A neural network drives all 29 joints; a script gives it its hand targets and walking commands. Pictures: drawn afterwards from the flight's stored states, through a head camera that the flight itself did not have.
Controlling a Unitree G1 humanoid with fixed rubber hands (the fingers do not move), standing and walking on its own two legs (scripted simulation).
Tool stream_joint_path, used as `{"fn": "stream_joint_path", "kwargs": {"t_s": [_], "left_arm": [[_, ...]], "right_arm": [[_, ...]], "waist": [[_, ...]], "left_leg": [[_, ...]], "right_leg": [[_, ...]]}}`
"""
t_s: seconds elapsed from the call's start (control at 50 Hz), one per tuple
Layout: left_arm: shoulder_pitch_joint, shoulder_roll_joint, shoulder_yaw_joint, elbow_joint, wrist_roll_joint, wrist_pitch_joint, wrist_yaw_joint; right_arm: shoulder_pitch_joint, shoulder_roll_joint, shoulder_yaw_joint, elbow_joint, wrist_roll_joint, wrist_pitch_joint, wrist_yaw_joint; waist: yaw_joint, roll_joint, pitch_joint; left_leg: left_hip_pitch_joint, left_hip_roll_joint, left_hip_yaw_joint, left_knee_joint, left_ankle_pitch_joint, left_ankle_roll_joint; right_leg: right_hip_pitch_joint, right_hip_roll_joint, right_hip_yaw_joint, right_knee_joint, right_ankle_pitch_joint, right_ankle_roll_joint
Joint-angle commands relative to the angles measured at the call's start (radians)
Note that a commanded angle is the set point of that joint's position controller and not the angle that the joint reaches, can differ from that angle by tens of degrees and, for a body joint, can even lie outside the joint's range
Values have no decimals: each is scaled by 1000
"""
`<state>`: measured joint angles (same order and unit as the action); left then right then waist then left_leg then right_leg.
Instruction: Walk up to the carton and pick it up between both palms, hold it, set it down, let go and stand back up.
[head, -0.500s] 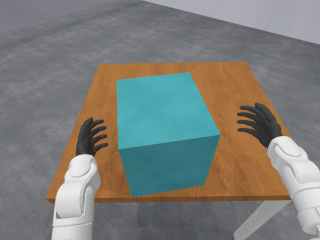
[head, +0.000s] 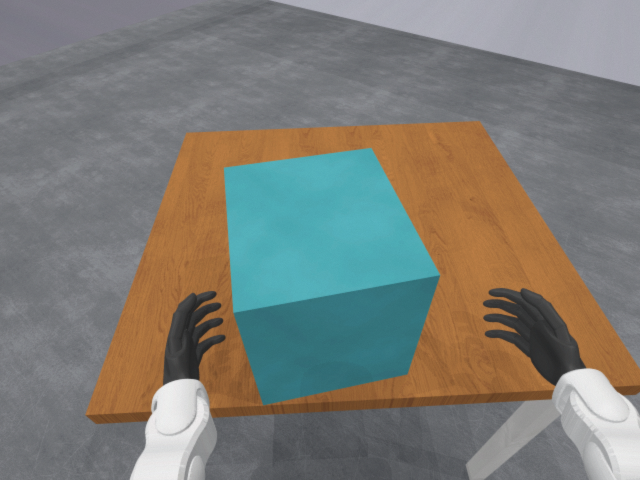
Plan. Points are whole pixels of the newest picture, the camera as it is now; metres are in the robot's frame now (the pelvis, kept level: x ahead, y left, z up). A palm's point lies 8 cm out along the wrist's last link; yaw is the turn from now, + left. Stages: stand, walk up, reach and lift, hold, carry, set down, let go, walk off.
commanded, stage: set down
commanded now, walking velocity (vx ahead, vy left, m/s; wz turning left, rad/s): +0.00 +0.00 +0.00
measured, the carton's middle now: (318, 274) +0.40 +0.04 +0.03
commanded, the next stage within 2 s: let go in 1.64 s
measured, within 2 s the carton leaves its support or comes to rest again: neither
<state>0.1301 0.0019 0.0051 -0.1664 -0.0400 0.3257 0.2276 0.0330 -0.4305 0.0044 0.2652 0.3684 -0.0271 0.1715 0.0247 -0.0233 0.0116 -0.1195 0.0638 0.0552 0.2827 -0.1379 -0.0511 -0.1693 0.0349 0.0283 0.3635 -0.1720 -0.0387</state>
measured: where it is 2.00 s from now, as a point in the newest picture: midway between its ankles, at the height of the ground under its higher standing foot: outside the picture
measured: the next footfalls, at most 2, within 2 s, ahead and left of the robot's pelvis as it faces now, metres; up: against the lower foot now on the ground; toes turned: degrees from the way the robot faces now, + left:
none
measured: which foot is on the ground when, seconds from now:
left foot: down 0.00-1.00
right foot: down 0.00-1.00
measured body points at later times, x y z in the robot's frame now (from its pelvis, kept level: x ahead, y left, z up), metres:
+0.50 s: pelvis +0.02 +0.00 +0.00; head +0.02 +0.01 +0.45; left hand +0.22 +0.18 +0.02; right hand +0.23 -0.24 +0.01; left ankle +0.01 +0.16 -0.75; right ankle +0.02 -0.09 -0.75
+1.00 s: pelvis +0.03 +0.02 +0.00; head +0.03 +0.03 +0.45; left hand +0.20 +0.21 -0.02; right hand +0.20 -0.22 -0.04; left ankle +0.01 +0.16 -0.75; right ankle +0.02 -0.09 -0.75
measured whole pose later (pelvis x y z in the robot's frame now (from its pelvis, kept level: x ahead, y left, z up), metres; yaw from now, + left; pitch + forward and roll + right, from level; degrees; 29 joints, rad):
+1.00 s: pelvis +0.03 +0.02 +0.00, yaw +1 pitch -3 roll +0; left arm 0.40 0.05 -0.05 0.10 0.03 -0.02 0.13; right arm 0.33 -0.30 -0.01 0.45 0.21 -0.26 0.15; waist 0.02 -0.02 0.04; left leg -0.07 0.06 0.04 0.33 -0.21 -0.04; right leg -0.08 0.03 0.02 0.33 -0.20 -0.02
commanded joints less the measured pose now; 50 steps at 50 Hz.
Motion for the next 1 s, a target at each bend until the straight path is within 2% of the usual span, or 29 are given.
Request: {"fn": "stream_joint_path", "kwargs": {"t_s": [0.0, 0.04, 0.06, 0.08, 0.12, 0.16, 0.18, 0.24, 0.26, 0.28, 0.34, 0.38, 0.46, 0.52, 0.54, 0.56, 0.6, 0.64, 0.7, 0.72, 0.74, 0.76, 0.8, 0.82, 0.84, 0.86, 0.88, 0.9, 0.98], "left_arm": [[22, -17, -22, -156, 54, -82, 1], [-165, 22, -26, -182, 23, -105, 1], [162, -75, -22, -95, 82, -104, -5], [59, 3, -9, -180, 72, -122, -16], [17, -3, -1, -165, 89, -140, -13], [50, -29, -18, -147, 92, -160, -3], [17, -18, -65, -284, 51, -200, 17], [103, -17, -68, -164, 71, -216, 9], [147, -2, -55, -73, 94, -211, -10], [64, 15, -53, -192, 63, -234, 3], [168, -20, -96, -106, 61, -237, 2], [119, -16, -85, -143, 61, -255, 8], [230, 11, -40, -40, 86, -274, -24], [240, 5, -49, -123, 78, -314, 0], [287, 17, -39, 14, 116, -286, -25], [250, 34, -19, -148, 99, -315, -11], [239, 36, -12, 31, 92, -312, -30], [183, -3, -73, -22, 66, -328, 0], [228, 73, 6, 272, 97, -276, -86], [187, 40, -22, 21, 39, -325, -62], [186, 30, -40, -2, 30, -346, -37], [180, 71, -33, 140, 36, -331, -57], [213, 47, -46, 29, 46, -374, -37], [280, 80, -34, 228, 77, -336, -75], [267, 110, 13, 60, 75, -364, -68], [299, 70, -13, 246, 91, -331, -94], [250, 84, 4, 47, 72, -359, -71], [266, 95, -1, 228, 81, -335, -86], [248, 59, -35, 216, 62, -334, -75]], "right_arm": [[-7, -175, -47, -81, -1, -75, 8], [-190, -224, -83, -120, -9, -93, 0], [100, -165, -18, -30, 0, -101, 9], [0, -175, -37, -131, -18, -129, -3], [-27, -175, -35, -98, -9, -146, -3], [-2, -152, 15, -107, -2, -156, 10], [-25, -203, -45, -218, 11, -188, 18], [51, -149, -14, -148, 1, -196, 6], [126, -156, -20, -99, -22, -187, -2], [41, -176, -36, -195, -5, -207, 0], [175, -145, -41, -130, -38, -186, 6], [132, -169, -56, -138, -26, -192, 16], [257, -114, -36, -85, -54, -206, -2], [250, -161, -41, -104, -26, -256, 14], [301, -123, -21, -5, -51, -237, 3], [246, -154, -46, -154, -35, -264, 10], [264, -126, -44, -41, -64, -247, 3], [208, -132, -74, -78, -48, -256, 28], [279, -51, -59, 38, -154, -193, -11], [210, -78, -63, -154, -114, -234, -4], [223, -101, -102, -111, -100, -248, 1], [302, -21, -59, 9, -141, -230, -13], [298, -32, -58, -65, -114, -252, -2], [351, 4, -31, 93, -153, -227, -27], [328, -42, -52, -37, -129, -251, -18], [361, -20, -51, 160, -148, -226, -27], [250, -80, -79, -16, -121, -263, -9], [309, -29, -63, 148, -144, -252, -25], [250, -3, -65, 91, -165, -251, -18]], "waist": [[-9, -67, -131], [-24, -41, -184], [-5, -71, -87], [-15, -76, -161], [10, -30, -134], [21, -64, -87], [31, -61, -157], [23, -57, -95], [-8, -88, -30], [-6, -44, -89], [-7, -89, 7], [-2, -47, -19], [-9, -59, -31], [-2, -15, -78], [-6, -55, -12], [37, -43, -76], [11, -93, 23], [11, -38, 2], [-30, -157, 176], [31, -138, -19], [18, -74, -39], [-14, -91, 2], [8, -11, -129], [-19, -36, -6], [1, -20, -78], [-35, -32, 8], [-1, -17, -69], [-13, -16, -3], [5, -56, -6]], "left_leg": [[164, -68, -13, -17, 108, 38], [149, -74, -8, -7, 106, 32], [168, -63, -25, -8, 160, 43], [168, -79, 0, 11, 173, 32], [152, -80, -8, 1, 187, 29], [142, -73, -11, -7, 114, 46], [155, -66, -9, -7, 123, 40], [156, -71, -15, 0, 145, 32], [119, -73, -13, -11, 87, 44], [128, -73, -11, -9, 97, 43], [129, -66, -3, -33, 12, 42], [136, -63, -11, -26, 26, 35], [153, -77, -1, -1, 151, 41], [161, -71, -13, 20, 223, 19], [125, -83, -3, 8, 158, 25], [121, -78, 5, 13, 184, 20], [74, -76, 17, -8, 55, 47], [100, -62, 6, -13, 41, 38], [50, -78, 27, -25, -78, 55], [78, -79, 29, -14, 32, 45], [66, -87, 29, -6, 61, 39], [77, -101, 36, 5, 41, 39], [120, -77, 18, 29, 175, 15], [119, -86, 25, 35, 138, 18], [128, -79, 4, 44, 199, 15], [125, -96, 15, 35, 208, 25], [131, -85, -8, 57, 261, 10], [126, -89, 14, 48, 208, 16], [129, -73, 12, 56, 137, 22]], "right_leg": [[-3, 31, 11, -101, 142, -4], [-57, 26, 18, -84, 157, 0], [31, 27, 43, -95, 202, -7], [33, 22, 23, -108, 254, -7], [32, 21, 39, -91, 224, -2], [10, 19, 40, -110, 148, -3], [-8, 35, 14, -91, 121, -2], [-1, 20, 34, -112, 170, -11], [14, 12, 48, -123, 146, -1], [0, 15, 37, -111, 128, 0], [-57, 8, 42, -143, 11, -4], [-58, 7, 43, -141, -9, -11], [32, 15, 27, -116, 210, -4], [32, 22, 17, -95, 278, -10], [49, 9, 48, -112, 254, -14], [73, 12, 21, -90, 261, -2], [22, -2, 44, -123, 145, 6], [-53, 8, 21, -140, 10, -17], [-33, -23, 43, -189, -32, -14], [19, -18, 52, -152, 34, -11], [12, -7, 31, -127, 81, -7], [-16, -22, 48, -136, 81, 0], [44, -6, 21, -93, 230, -19], [37, -24, 40, -121, 244, -13], [69, -19, 22, -94, 305, -8], [61, -3, 13, -115, 313, -9], [52, 6, -12, -86, 300, -3], [33, 2, 0, -105, 267, -6], [-44, 5, -18, -128, 80, -4]]}}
